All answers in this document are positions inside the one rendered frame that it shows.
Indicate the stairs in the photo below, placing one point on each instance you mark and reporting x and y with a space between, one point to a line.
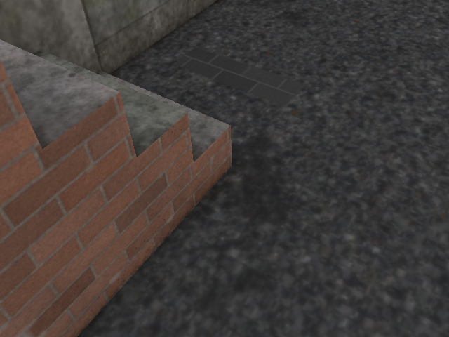
95 173

